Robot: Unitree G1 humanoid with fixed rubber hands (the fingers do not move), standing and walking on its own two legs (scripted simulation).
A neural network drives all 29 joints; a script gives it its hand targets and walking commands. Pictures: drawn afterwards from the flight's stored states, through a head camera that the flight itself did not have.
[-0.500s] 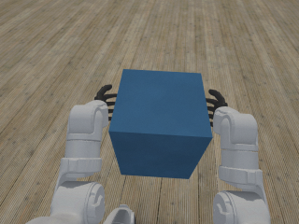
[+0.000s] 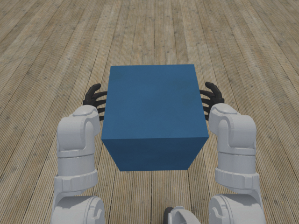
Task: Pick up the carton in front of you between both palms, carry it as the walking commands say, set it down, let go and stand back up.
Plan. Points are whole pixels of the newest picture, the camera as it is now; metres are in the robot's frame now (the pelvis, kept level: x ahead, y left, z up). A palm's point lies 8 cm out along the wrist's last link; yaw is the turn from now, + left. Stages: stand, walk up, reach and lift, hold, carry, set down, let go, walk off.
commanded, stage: carry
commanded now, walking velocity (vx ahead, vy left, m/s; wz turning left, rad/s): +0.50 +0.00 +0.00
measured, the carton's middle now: (153, 123) +0.37 -0.01 +0.04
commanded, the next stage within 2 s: none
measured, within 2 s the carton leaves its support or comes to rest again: neither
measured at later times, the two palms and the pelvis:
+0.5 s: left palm (95, 58) +0.59 +0.17 +0.09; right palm (186, 55) +0.60 -0.13 +0.09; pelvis +0.32 +0.01 -0.01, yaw +1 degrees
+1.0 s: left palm (115, 17) +0.86 +0.13 +0.09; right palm (186, 18) +0.87 -0.17 +0.08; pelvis +0.60 -0.03 -0.01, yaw +3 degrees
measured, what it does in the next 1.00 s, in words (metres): walks ahead: right foot, then left foot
